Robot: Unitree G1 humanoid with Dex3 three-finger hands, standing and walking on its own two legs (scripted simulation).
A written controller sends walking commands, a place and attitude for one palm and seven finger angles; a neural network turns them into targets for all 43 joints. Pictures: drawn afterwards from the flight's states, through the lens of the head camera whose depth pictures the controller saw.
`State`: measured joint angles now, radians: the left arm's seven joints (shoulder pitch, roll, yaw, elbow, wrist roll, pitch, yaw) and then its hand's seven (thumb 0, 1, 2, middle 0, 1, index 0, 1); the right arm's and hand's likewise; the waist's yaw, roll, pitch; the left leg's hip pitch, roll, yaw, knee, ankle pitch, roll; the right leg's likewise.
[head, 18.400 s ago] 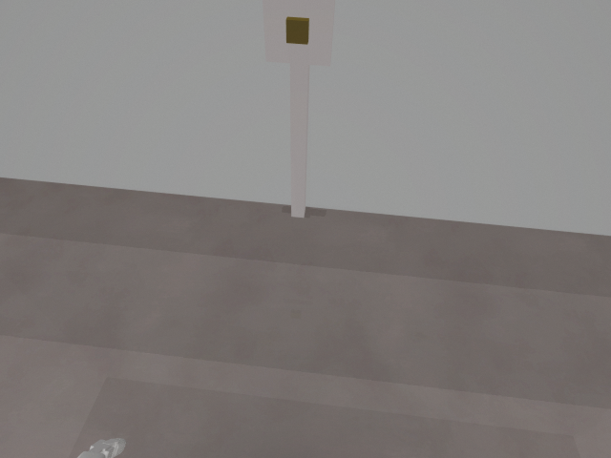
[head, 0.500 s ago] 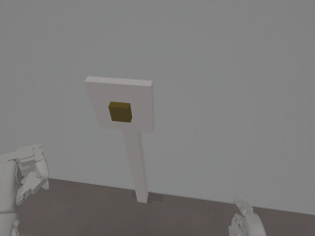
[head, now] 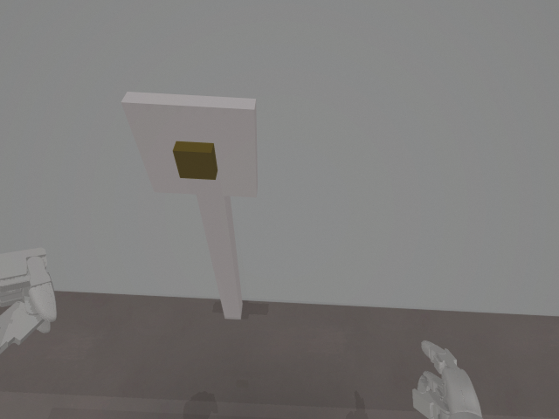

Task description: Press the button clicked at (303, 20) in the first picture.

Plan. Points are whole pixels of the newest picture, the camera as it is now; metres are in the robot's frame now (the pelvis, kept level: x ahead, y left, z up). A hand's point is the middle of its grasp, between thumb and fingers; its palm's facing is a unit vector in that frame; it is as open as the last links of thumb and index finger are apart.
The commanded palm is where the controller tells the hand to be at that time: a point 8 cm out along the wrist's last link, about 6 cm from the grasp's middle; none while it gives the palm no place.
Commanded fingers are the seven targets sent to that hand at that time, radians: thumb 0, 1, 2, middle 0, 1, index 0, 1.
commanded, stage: step back with the hand held close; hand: left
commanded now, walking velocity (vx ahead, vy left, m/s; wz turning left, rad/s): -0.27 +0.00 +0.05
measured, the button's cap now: (196, 159) +0.51 +0.18 +0.06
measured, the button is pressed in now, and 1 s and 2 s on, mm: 0 0 0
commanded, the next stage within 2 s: stop stepping back and stand still in 0.56 s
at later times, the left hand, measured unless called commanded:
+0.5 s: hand out of the picture +0.09 +0.26 +0.18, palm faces +0.43 -0.79 -0.43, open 3.1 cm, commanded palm +0.01 +0.29 +0.18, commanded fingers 0.00 0.90 0.90 -1.30 -1.50 -1.30 -1.50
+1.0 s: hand out of the picture -0.02 +0.24 +0.16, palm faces +0.34 -0.85 -0.39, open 3.1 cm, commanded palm -0.09 +0.28 +0.18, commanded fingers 0.00 0.90 0.90 -1.30 -1.50 -1.30 -1.50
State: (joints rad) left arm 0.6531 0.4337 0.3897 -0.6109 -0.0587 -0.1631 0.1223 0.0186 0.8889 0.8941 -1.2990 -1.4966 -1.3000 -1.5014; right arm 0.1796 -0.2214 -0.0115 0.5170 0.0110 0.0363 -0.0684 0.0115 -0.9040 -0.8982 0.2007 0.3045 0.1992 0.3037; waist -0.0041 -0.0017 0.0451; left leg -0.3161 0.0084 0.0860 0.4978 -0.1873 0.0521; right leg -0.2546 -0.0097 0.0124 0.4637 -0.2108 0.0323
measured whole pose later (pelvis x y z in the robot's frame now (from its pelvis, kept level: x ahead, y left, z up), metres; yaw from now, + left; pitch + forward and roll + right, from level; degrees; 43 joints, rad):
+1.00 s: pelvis -0.23 +0.00 +0.00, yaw -2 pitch -2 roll +0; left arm 0.57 0.39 0.37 -0.54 -0.04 -0.16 0.16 0.02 0.89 0.90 -1.30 -1.50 -1.30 -1.50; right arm 0.20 -0.19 0.02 0.59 -0.01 -0.11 -0.06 0.01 -0.90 -0.90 0.20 0.30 0.20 0.30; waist -0.04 -0.05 -0.01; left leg -0.31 -0.04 0.06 0.44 -0.12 0.06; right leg -0.25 0.01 0.00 0.65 -0.46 0.00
